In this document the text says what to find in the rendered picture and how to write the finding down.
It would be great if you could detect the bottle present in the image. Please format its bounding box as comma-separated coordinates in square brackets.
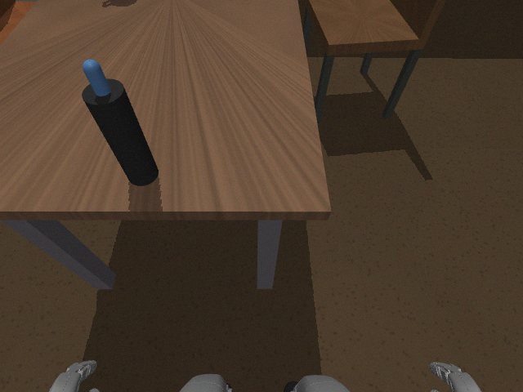
[82, 60, 159, 186]

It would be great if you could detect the table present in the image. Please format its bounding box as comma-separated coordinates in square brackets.
[0, 0, 331, 289]

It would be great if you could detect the left robot hand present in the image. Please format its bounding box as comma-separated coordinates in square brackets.
[49, 360, 100, 392]

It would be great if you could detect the right robot hand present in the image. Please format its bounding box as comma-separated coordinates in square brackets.
[429, 362, 481, 392]

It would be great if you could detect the chair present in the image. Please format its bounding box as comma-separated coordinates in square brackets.
[302, 0, 446, 125]
[0, 0, 36, 46]

